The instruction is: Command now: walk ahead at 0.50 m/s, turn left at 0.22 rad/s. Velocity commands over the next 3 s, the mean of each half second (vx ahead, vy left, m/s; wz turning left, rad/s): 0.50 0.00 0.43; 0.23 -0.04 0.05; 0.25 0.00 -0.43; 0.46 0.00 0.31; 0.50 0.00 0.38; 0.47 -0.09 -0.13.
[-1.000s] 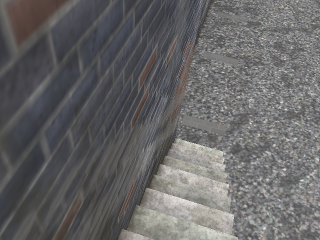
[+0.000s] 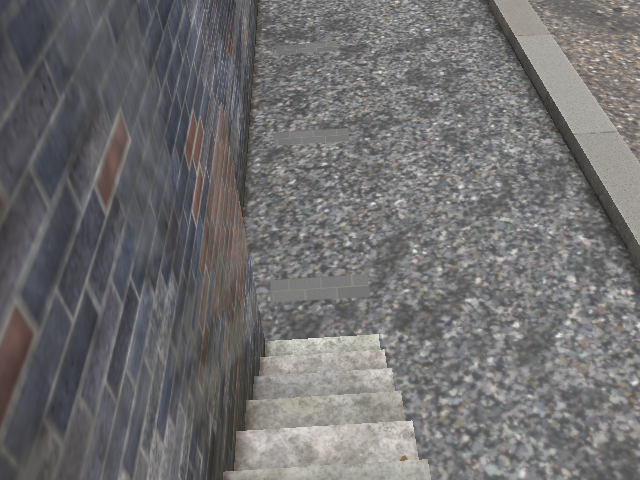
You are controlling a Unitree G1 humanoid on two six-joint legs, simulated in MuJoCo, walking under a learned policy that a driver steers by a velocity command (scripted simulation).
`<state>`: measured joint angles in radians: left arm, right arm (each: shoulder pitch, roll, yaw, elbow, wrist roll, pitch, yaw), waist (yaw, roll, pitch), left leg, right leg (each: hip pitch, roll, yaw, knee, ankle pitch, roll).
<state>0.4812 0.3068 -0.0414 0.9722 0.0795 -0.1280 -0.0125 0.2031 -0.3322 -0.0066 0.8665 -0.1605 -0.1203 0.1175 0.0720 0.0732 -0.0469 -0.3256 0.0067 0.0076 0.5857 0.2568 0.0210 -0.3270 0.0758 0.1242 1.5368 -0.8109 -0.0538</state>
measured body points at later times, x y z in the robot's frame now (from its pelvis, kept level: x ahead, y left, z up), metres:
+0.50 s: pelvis +0.29 +0.06 -0.29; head +0.28 +0.08 +0.16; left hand +0.15 +0.30 -0.44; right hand +0.42 -0.14 -0.41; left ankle +0.34 +0.22 -0.81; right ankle +0.27 -0.02 -0.98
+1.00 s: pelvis +0.44 +0.12 -0.46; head +0.42 +0.19 -0.02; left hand +0.50 +0.39 -0.62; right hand +0.54 -0.12 -0.56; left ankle +0.47 +0.28 -1.18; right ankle +0.47 -0.03 -0.91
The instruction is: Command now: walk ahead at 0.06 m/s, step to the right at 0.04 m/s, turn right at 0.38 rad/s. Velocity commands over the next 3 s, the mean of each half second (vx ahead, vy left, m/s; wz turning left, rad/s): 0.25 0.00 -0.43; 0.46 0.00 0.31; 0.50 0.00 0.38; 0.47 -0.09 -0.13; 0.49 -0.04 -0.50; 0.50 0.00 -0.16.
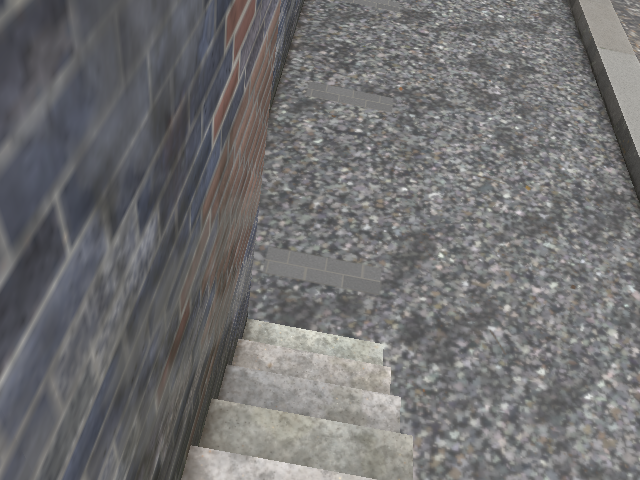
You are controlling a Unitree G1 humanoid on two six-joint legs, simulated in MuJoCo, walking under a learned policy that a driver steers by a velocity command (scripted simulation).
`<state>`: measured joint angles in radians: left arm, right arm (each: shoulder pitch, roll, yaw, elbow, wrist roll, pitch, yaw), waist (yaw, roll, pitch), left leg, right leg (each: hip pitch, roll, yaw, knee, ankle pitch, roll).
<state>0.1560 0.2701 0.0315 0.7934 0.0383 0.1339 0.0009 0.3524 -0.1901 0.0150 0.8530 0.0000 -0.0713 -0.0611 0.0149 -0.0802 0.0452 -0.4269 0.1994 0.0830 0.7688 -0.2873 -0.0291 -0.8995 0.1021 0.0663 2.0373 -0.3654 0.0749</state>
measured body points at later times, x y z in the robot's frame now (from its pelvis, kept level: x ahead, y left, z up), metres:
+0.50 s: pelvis +0.07 -0.14 +0.01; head +0.05 -0.16 +0.46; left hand -0.01 +0.13 -0.11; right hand +0.18 -0.39 -0.10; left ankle +0.27 +0.03 -0.49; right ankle +0.03 -0.19 -0.71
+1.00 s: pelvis +0.37 -0.16 -0.17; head +0.35 -0.21 +0.28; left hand +0.32 +0.11 -0.28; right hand +0.46 -0.43 -0.31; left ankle +0.30 -0.06 -0.89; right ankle +0.14 -0.25 -0.60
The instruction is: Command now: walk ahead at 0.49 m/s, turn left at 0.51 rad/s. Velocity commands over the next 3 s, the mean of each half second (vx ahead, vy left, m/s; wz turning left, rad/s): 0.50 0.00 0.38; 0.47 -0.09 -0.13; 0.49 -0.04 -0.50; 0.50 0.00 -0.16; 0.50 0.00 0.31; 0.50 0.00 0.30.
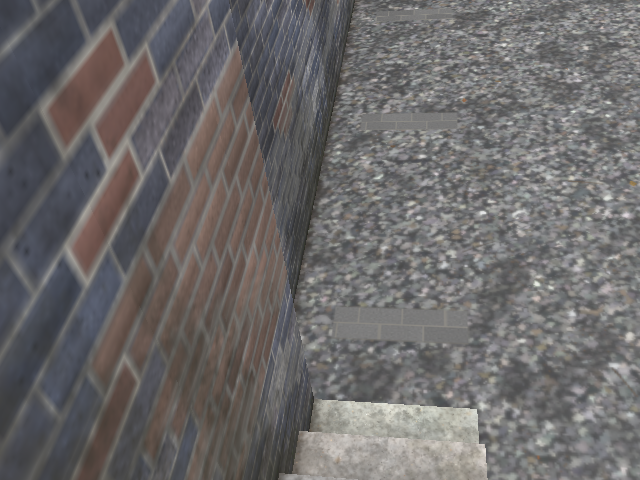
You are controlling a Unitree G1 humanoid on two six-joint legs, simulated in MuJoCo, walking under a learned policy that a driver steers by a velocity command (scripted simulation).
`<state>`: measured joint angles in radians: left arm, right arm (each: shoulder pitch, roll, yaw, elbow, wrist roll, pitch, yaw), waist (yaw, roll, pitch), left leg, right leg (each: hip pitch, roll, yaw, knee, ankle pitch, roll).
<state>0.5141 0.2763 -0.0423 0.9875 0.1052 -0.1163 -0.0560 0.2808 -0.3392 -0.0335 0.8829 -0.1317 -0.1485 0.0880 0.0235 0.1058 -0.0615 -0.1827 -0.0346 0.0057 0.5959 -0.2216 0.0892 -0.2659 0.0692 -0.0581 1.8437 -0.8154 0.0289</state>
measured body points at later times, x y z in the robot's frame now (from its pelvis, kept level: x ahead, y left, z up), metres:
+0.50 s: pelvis +0.34 -0.03 -0.33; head +0.36 -0.06 +0.12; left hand +0.19 +0.17 -0.45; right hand +0.59 -0.17 -0.43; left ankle +0.49 +0.14 -0.95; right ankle +0.23 -0.13 -0.93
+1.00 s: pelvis +0.67 -0.05 -0.58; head +0.68 -0.04 -0.13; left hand +0.77 +0.16 -0.71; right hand +0.65 -0.35 -0.70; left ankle +0.53 +0.06 -1.05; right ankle +0.66 -0.14 -1.31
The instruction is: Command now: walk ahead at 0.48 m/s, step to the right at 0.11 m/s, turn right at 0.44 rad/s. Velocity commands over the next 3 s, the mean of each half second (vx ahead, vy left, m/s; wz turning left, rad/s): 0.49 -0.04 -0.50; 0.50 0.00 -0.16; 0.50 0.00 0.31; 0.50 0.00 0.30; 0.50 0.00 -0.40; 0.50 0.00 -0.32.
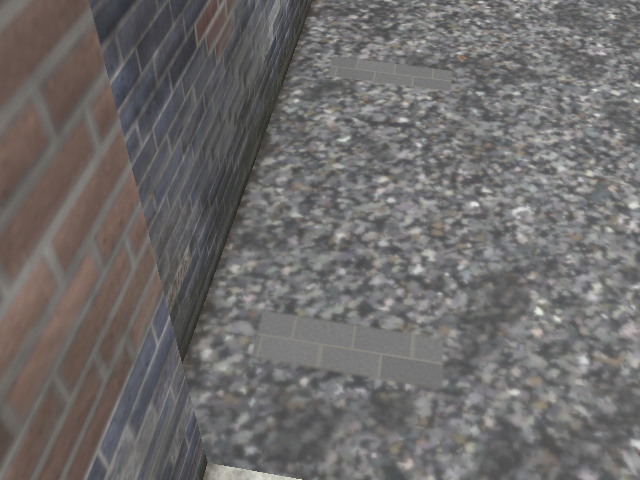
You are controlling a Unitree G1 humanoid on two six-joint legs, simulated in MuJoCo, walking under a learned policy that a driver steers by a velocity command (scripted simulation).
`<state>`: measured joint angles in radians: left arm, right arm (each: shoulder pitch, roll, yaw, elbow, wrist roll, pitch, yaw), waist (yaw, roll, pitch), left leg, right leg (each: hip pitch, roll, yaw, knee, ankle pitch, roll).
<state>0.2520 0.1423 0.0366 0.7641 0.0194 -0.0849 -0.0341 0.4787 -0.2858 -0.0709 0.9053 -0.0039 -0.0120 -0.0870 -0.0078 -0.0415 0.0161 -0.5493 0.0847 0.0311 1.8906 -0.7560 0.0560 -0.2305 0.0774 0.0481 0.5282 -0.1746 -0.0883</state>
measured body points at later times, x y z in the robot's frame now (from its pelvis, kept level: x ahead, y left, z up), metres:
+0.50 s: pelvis +0.25 +0.05 -0.23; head +0.22 +0.06 +0.22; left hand +0.39 +0.27 -0.36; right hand +0.13 -0.17 -0.38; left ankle +0.27 +0.11 -0.94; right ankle +0.24 -0.09 -0.72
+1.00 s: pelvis +0.50 -0.04 -0.39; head +0.51 -0.03 +0.06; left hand +0.67 +0.18 -0.53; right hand +0.31 -0.20 -0.53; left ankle +0.37 +0.12 -0.85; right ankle +0.48 -0.13 -1.14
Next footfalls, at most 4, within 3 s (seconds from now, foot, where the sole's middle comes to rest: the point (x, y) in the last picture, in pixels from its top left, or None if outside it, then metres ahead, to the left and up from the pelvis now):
0.36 left None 0.31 0.10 -0.98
0.94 right None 0.52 -0.15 -1.17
1.36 left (301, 427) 0.90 0.03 -1.37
1.76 right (365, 369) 1.11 -0.19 -1.37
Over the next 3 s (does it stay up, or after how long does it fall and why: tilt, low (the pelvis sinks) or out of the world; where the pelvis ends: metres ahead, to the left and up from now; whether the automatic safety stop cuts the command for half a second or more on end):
stays up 1.58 -0.25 -0.58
